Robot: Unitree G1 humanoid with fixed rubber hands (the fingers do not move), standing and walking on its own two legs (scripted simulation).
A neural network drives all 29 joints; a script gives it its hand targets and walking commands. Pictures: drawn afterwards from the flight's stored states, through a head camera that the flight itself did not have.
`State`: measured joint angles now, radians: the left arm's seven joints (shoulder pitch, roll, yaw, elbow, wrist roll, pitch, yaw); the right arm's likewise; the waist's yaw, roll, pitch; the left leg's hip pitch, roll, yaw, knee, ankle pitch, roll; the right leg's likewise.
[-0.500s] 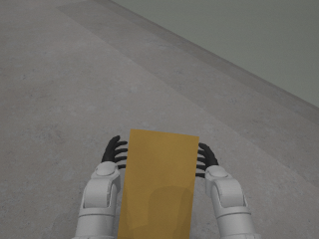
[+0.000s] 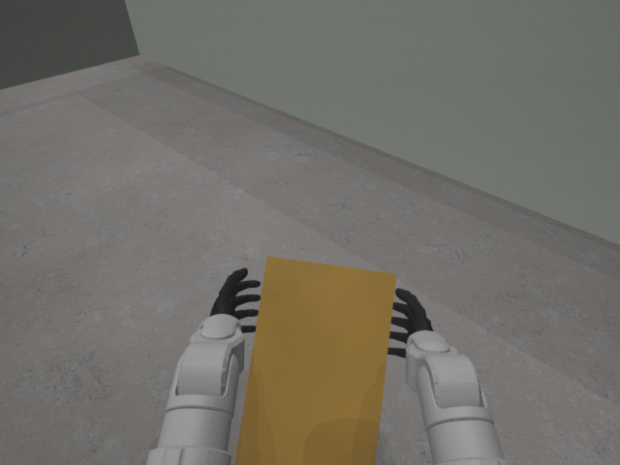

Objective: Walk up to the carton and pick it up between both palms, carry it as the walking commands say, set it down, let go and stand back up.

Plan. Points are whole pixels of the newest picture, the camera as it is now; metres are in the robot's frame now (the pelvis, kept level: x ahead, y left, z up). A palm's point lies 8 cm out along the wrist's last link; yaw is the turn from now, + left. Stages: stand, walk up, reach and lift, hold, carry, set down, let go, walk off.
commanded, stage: carry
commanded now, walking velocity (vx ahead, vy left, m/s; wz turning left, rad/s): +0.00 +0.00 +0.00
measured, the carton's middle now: (315, 345) +0.35 -0.01 -0.06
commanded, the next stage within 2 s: none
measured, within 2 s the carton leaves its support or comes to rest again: neither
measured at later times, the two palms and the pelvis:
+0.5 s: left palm (227, 239) +0.45 +0.13 +0.08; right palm (389, 257) +0.42 -0.12 +0.06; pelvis +0.13 +0.03 +0.01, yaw -4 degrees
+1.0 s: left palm (238, 215) +0.55 +0.12 +0.05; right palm (376, 227) +0.53 -0.13 +0.03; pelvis +0.23 +0.01 -0.01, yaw -5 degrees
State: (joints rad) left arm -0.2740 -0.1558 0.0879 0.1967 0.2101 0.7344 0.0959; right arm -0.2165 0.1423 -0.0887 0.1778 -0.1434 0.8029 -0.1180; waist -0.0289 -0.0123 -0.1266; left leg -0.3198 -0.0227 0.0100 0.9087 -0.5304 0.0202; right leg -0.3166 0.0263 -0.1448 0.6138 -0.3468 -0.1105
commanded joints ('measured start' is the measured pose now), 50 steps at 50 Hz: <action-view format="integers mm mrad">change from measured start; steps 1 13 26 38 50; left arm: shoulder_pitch -362 -495 -262 -496 -349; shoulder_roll -991 -1034 -966 -1016 -1015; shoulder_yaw -470 -649 -475 -550 -559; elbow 3 -277 -24 -207 -89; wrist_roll -207 -397 -221 -309 -274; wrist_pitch -8 -32 -8 -70 -12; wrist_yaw -214 -260 -232 -245 -250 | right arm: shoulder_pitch -714 -547 -540 -689 -523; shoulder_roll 954 1025 972 1065 1013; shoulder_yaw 566 537 558 607 564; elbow -214 -289 -156 -268 -246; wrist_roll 285 200 236 280 195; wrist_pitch -102 -132 -85 -130 -98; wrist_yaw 265 213 251 256 243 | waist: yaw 27 16 59 46 10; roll -174 -48 -274 -266 57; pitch -232 -525 -254 -388 -256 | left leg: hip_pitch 46 242 -299 8 479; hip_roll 19 123 -11 81 236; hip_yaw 54 5 100 99 -50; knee -443 -254 -364 -75 -245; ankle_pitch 221 1055 -28 572 1632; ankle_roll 7 120 25 21 55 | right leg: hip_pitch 185 220 585 427 -188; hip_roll -292 -168 -294 -253 -4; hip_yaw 189 126 233 222 -26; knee -57 80 32 12 19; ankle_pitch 1068 1065 1495 1453 23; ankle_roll -104 30 -73 -69 70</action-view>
